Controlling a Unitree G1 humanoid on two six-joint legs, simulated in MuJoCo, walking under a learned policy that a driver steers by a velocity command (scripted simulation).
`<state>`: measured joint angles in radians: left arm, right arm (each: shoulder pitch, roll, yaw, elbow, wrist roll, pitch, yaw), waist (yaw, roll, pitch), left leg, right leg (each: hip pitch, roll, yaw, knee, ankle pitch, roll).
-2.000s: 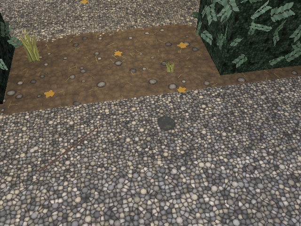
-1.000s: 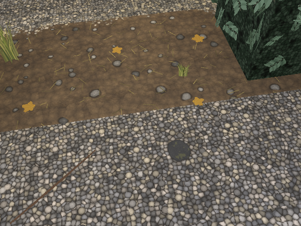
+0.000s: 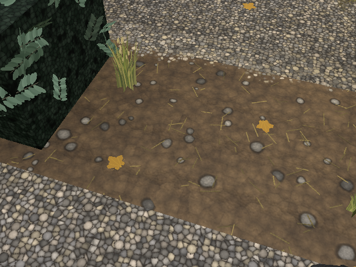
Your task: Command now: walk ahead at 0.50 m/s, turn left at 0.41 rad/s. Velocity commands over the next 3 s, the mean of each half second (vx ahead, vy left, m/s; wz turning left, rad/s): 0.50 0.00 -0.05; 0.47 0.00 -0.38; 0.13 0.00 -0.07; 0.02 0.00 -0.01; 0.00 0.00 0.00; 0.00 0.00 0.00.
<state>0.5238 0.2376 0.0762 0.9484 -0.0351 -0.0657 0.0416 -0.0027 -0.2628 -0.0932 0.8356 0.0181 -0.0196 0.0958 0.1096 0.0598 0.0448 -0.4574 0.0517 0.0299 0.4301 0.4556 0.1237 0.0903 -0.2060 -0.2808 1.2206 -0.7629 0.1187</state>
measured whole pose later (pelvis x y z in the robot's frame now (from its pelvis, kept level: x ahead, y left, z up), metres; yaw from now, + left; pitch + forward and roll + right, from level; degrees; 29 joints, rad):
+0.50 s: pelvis +0.31 -0.03 -0.06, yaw -3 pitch +2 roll +2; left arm 0.10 0.24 0.07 0.74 -0.02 -0.07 -0.04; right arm 0.27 -0.27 -0.07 0.98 0.01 -0.05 -0.02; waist -0.02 -0.01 0.00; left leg 0.02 0.02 0.15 0.57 -0.52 -0.01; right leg -0.56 -0.01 -0.04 0.65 -0.13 -0.10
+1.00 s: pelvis +0.58 -0.07 -0.04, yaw -16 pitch +3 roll +1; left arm 0.38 0.26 0.07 0.81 -0.01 -0.06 0.02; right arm -0.01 -0.26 -0.05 0.80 -0.01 -0.12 0.03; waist 0.08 0.03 0.01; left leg -0.51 -0.01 -0.03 0.42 0.08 0.03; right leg -0.03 0.10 0.17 0.38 -0.38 -0.08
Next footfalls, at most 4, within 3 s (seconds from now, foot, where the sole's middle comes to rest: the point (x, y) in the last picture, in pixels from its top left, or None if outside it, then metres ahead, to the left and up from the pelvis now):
0.48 right None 0.47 -0.13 -0.81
1.02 left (206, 190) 0.80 0.00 -0.81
1.36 right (263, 216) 0.71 -0.24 -0.81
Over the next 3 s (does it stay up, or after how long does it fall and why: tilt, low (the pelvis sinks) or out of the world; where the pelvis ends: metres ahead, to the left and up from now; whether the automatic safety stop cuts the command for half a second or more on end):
stays up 0.72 -0.10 -0.03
